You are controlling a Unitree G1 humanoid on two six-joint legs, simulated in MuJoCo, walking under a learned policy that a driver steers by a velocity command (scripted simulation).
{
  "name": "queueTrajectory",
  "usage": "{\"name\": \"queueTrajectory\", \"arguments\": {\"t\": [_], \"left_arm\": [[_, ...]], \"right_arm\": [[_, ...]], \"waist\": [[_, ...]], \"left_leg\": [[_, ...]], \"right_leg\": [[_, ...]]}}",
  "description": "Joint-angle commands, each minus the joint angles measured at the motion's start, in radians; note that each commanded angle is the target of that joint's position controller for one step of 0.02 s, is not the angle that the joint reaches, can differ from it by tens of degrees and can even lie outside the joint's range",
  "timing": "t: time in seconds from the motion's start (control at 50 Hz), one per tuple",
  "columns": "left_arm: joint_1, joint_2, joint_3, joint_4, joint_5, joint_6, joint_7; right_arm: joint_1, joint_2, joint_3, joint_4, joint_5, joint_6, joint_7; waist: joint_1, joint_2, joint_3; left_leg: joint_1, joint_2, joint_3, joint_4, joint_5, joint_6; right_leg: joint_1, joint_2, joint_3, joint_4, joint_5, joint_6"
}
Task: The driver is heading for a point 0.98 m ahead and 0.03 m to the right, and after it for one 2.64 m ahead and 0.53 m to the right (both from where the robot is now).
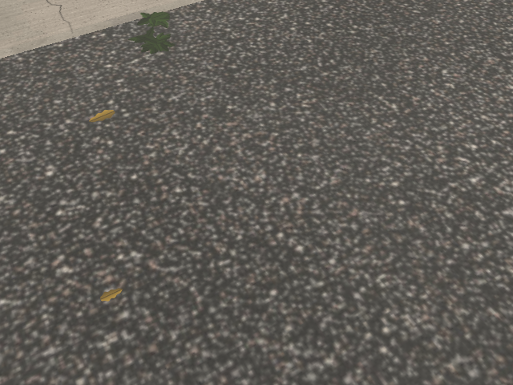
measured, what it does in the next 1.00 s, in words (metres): walks ahead: right foot, then left foot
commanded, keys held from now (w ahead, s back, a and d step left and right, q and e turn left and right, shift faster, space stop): w+q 0.14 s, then w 0.04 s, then no key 0.56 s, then w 0.26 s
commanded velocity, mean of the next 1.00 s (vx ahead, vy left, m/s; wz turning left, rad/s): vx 0.26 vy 0.00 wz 0.20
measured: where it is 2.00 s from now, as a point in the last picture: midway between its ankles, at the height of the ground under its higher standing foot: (239, 283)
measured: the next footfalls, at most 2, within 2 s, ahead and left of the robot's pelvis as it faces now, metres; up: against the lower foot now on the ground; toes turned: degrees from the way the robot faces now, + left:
right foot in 0.20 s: +0.30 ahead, -0.15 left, +0.00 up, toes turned +10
left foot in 0.58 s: +0.32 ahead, +0.10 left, +0.00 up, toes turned +9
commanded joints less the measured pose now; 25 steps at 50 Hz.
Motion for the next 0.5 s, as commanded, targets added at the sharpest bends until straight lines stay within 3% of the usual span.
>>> {"name": "queueTrajectory", "arguments": {"t": [0.02,0.06,0.12,0.16,0.18,0.2,0.22,0.24,0.26,0.28,0.3,0.32,0.36,0.4,0.44,0.5], "left_arm": [[-0.057,0.048,0.008,-0.063,0.0,-0.009,0.001],[-0.118,0.053,0.01,-0.076,-0.013,-0.016,-0.007],[-0.147,0.09,0.026,-0.086,-0.025,-0.026,-0.016],[-0.103,0.113,0.039,-0.076,-0.028,-0.035,-0.02],[-0.038,0.121,0.048,-0.056,-0.025,-0.039,-0.018],[0.042,0.15,0.061,-0.047,-0.004,-0.045,-0.012],[0.155,0.213,0.074,-0.045,0.019,-0.046,-0.007],[0.214,0.265,0.092,0.004,0.017,-0.027,-0.016],[0.195,0.167,0.07,-0.016,-0.012,-0.023,-0.023],[0.144,0.115,0.053,-0.025,-0.012,-0.017,-0.022],[0.095,0.087,0.038,-0.03,-0.003,-0.013,-0.025],[0.057,0.068,0.03,-0.02,-0.002,-0.009,-0.027],[0.024,0.05,0.021,0.005,0.004,-0.009,-0.029],[0.001,0.077,0.027,0.027,0.003,-0.002,-0.023],[-0.011,0.106,0.034,0.044,-0.005,0.011,-0.017],[0.007,0.115,0.034,0.073,-0.017,0.027,-0.014]], "right_arm": [[-0.032,-0.179,-0.052,-0.07,0.01,-0.008,-0.02],[0.013,-0.182,-0.053,-0.054,0.014,0.001,-0.025],[0.046,-0.172,-0.053,-0.042,0.02,0.012,-0.028],[0.034,-0.167,-0.053,-0.044,0.013,0.016,-0.029],[0.029,-0.145,-0.047,-0.044,0.01,0.016,-0.028],[0.032,-0.1,-0.031,-0.049,0.003,0.014,-0.026],[0.08,-0.043,-0.01,-0.066,-0.019,0.01,-0.027],[0.208,-0.03,-0.002,-0.076,0.011,0.003,-0.029],[0.191,-0.127,-0.021,-0.044,0.015,0.007,-0.035],[0.084,-0.164,-0.032,-0.057,0.01,0.016,-0.037],[0.023,-0.156,-0.032,-0.066,-0.002,0.025,-0.04],[-0.01,-0.14,-0.032,-0.082,-0.011,0.031,-0.04],[0.009,-0.081,-0.02,-0.076,-0.005,0.043,-0.035],[0.009,-0.047,-0.008,-0.072,-0.008,0.05,-0.037],[-0.01,-0.037,0.0,-0.069,-0.011,0.054,-0.036],[-0.061,-0.059,-0.006,-0.074,-0.01,0.062,-0.034]], "waist": [[-0.001,0.084,-0.037],[-0.03,0.095,-0.047],[-0.029,0.114,-0.054],[0.005,0.143,-0.06],[0.039,0.147,-0.078],[0.08,0.126,-0.141],[0.096,-0.026,-0.283],[0.048,-0.355,-0.359],[0.074,-0.197,-0.294],[0.094,-0.1,-0.198],[0.082,-0.031,-0.153],[0.06,-0.025,-0.116],[0.018,-0.081,-0.105],[0.006,-0.109,-0.126],[0.009,-0.111,-0.162],[0.032,-0.102,-0.166]], "left_leg": [[-0.115,0.192,-0.151,-0.12,0.195,0.146],[-0.098,0.196,-0.182,-0.098,0.133,0.126],[-0.001,0.23,-0.278,-0.022,0.053,0.103],[0.045,0.255,-0.324,0.039,0.053,0.084],[0.045,0.239,-0.315,0.09,0.081,0.065],[0.022,0.183,-0.264,0.241,0.144,0.026],[-0.112,0.098,-0.178,0.525,-0.071,-0.025],[-0.413,-0.004,-0.075,0.814,-0.467,-0.09],[-0.485,0.056,-0.13,0.919,-0.448,-0.107],[-0.495,0.076,-0.115,0.952,-0.379,-0.119],[-0.462,0.1,-0.088,0.928,-0.344,-0.13],[-0.439,0.13,-0.08,0.866,-0.32,-0.135],[-0.325,0.156,-0.037,0.713,-0.284,-0.143],[-0.244,0.154,0.005,0.564,-0.233,-0.162],[-0.147,0.154,0.029,0.429,-0.129,-0.163],[-0.075,0.145,0.043,0.303,-0.021,-0.15]], "right_leg": [[0.136,0.052,-0.048,-0.212,0.225,0.026],[0.18,0.084,-0.044,-0.304,0.309,0.027],[0.199,0.093,-0.004,-0.393,0.259,0.005],[0.247,0.086,-0.006,-0.418,0.189,-0.028],[0.332,0.083,-0.024,-0.452,0.187,-0.056],[0.48,0.025,0.011,-0.462,0.206,-0.1],[0.735,-0.159,0.198,-0.417,0.35,-0.178],[0.934,-0.335,0.614,-0.504,0.3,-0.347],[0.883,-0.319,0.625,-0.529,0.231,-0.329],[0.78,-0.28,0.455,-0.516,0.342,-0.296],[0.68,-0.233,0.327,-0.511,0.512,-0.28],[0.601,-0.203,0.25,-0.513,0.636,-0.277],[0.495,-0.135,0.13,-0.548,0.716,-0.259],[0.458,-0.121,0.073,-0.566,0.789,-0.278],[0.438,-0.115,0.033,-0.572,0.789,-0.278],[0.445,-0.12,0.026,-0.571,0.65,-0.27]]}}
Keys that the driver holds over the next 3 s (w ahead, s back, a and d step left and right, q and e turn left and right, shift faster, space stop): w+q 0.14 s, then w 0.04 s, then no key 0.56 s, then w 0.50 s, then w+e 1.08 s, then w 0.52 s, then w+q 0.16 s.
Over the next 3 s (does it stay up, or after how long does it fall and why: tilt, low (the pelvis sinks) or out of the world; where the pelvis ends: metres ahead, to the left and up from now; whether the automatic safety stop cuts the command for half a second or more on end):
stays up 1.29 -0.20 -0.02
